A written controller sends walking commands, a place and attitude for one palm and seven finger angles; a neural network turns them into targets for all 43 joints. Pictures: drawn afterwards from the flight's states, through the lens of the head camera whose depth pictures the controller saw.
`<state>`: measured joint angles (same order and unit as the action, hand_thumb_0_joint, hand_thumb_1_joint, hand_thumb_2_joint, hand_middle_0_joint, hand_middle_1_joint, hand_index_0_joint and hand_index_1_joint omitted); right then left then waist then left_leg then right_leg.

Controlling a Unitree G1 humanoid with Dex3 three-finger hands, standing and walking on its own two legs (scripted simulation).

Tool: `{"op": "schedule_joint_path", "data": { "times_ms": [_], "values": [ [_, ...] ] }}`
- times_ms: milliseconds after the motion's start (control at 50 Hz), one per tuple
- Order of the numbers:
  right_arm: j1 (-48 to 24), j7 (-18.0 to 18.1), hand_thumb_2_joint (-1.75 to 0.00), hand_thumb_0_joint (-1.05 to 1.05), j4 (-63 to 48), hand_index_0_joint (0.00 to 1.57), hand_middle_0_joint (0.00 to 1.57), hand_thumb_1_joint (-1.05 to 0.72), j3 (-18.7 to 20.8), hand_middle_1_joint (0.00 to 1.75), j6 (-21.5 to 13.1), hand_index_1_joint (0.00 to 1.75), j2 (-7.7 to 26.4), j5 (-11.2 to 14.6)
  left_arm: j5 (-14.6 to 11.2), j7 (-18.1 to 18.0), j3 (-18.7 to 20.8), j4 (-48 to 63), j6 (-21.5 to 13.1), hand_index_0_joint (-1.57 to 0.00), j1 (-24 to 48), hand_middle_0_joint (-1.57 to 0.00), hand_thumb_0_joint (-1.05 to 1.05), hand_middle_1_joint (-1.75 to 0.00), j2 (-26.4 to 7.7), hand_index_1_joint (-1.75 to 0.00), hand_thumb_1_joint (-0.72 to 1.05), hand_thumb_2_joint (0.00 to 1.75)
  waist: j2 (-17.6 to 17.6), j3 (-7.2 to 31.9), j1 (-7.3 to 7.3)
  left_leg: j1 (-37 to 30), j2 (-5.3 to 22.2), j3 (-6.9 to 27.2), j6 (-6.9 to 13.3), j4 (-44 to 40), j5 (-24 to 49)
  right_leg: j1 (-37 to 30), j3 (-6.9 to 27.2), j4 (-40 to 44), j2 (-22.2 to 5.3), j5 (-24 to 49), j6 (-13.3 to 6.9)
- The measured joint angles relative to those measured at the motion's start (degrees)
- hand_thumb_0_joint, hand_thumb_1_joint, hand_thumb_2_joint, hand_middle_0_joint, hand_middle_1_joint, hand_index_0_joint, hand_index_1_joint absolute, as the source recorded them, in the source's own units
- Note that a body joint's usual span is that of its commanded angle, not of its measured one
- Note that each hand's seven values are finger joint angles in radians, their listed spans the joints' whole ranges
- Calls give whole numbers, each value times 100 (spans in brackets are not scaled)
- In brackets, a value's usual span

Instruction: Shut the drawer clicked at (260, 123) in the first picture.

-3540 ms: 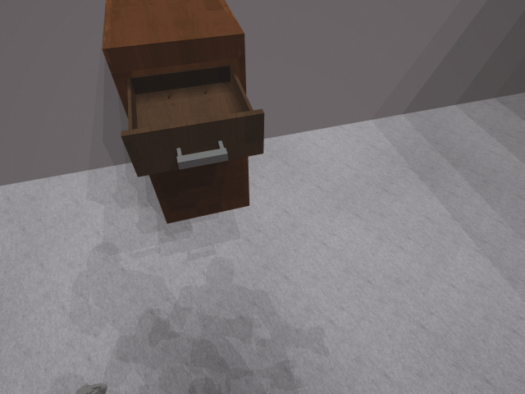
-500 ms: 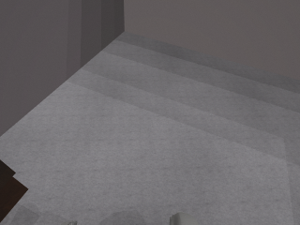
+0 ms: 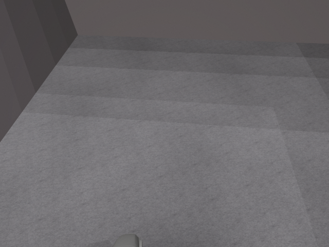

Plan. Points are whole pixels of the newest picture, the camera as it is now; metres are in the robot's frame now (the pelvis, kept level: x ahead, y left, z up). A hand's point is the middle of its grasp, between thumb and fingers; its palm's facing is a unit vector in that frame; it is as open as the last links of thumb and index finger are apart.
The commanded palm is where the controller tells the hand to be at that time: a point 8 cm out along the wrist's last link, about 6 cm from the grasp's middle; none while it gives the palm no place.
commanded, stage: walk to a spot facing it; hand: left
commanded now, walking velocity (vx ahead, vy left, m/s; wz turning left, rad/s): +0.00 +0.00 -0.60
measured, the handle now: out of the picture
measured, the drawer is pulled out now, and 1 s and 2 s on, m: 0.30 0.30 0.30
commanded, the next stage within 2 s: turn to face it in 1.00 s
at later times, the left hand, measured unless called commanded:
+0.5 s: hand out of the picture +0.10 +0.24 -0.16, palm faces -0.22 -0.96 -0.19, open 7.4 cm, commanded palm none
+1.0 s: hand out of the picture +0.12 +0.12 -0.15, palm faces -0.46 -0.87 -0.19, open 7.4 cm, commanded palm none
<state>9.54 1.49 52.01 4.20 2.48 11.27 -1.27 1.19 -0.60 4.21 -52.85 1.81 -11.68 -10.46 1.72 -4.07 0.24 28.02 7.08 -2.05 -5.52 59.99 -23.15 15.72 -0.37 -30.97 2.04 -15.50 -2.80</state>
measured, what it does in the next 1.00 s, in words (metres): steps on the spot, turning right: left foot, then right foot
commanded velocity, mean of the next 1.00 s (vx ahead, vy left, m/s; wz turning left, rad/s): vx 0.13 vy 0.00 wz -0.45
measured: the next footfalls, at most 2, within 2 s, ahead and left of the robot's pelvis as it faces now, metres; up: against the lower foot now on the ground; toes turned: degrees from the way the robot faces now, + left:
left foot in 0.18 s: +0.05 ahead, +0.14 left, +0.00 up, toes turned -4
right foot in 0.68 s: -0.05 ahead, -0.10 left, +0.00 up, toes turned -31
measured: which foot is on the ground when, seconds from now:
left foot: up 0.00-0.16, down 0.18-0.68, up 0.70-1.00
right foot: down 0.00-0.20, up 0.22-0.66, down 0.68-1.00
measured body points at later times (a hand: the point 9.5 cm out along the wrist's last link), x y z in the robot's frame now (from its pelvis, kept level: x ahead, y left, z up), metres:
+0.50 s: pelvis -0.02 +0.05 +0.01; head +0.02 +0.08 +0.46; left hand +0.11 +0.29 -0.15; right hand -0.01 -0.20 -0.11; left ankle +0.01 +0.14 -0.73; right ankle -0.09 -0.10 -0.65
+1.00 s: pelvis +0.01 -0.02 +0.01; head +0.01 -0.04 +0.46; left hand +0.14 +0.17 -0.14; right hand -0.07 -0.27 -0.14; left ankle +0.15 +0.07 -0.67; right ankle -0.09 -0.08 -0.73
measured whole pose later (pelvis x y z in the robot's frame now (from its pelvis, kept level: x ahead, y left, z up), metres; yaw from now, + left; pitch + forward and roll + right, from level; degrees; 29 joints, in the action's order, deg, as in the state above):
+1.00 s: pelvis +0.01 -0.02 +0.01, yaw -31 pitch -1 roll -1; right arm 14.0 -0.8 55.7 4.2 1.0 12.9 -1.9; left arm 1.2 0.4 2.3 -57.4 -2.4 -19.6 -8.4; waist 2.3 -1.0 0.5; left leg 32.4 7.8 -3.1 -4.8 55.5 -12.2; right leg 3.1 -0.6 -19.9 2.5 -16.1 -2.4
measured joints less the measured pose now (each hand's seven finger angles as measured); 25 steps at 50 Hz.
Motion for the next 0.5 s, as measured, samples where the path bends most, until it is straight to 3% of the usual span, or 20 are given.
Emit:
{"op": "schedule_joint_path", "data": {
  "times_ms": [120,180,200,240,300,360,420,500],
  "values": [
    [-504,25,-90,0,-268,20,20,-91,-35,29,-73,30,60,44,24,55,63,20,55,-20,-186,-20,0,-30,-124,-30,90,90,-167,-16,-284,-433,-335,91,53,-1273,-80,175,425,2,104,134,125],
    [-568,45,-90,0,-355,20,20,-91,-87,29,-137,30,44,78,6,60,102,20,117,-20,-254,-20,0,-30,-205,-30,90,90,-272,30,-348,-934,-510,31,125,-2333,294,324,599,-166,174,102,251],
    [-569,58,-90,0,-355,20,20,-91,-111,29,-182,30,-5,75,-12,58,124,12,151,-20,-254,-20,0,-30,-265,-30,90,90,-391,21,-349,-1049,-572,-46,320,-2586,628,383,682,-297,154,53,301],
    [-500,43,-90,0,-378,20,20,-91,-198,29,-221,30,-87,34,-21,72,174,-11,226,-20,-232,-20,0,-30,-353,-30,90,90,-548,-3,-380,-1128,-564,-220,609,-2604,653,658,703,-1148,183,-768,369],
    [-305,51,-90,0,-358,21,20,-90,-278,29,-211,30,-169,-13,38,139,220,-30,266,-20,-239,-20,0,-30,-427,-30,90,90,-559,36,-343,-1326,-412,-381,715,-2843,646,1126,433,-2770,146,-1020,518],
    [-102,57,-90,0,-298,21,21,-90,-304,30,-212,30,-213,-25,42,206,240,-7,277,-20,-244,-20,0,-30,-473,-30,91,90,-533,56,-296,-1521,-301,-539,715,-3164,804,1305,286,-3584,-40,-767,644],
    [103,49,-90,0,-221,21,21,-90,-283,30,-229,30,-216,-14,28,233,231,4,305,-20,-234,-19,0,-30,-468,-30,91,90,-467,73,-236,-1633,-200,-720,711,-3336,888,1248,208,-3603,-231,-647,729],
    [345,21,-90,0,-91,21,21,-90,-213,30,-222,30,-173,-14,17,252,199,8,371,-19,-152,-19,0,-30,-412,-30,91,90,-362,63,-126,-1689,-71,-1001,679,-3373,894,999,37,-2945,-449,-735,767]
  ]
}}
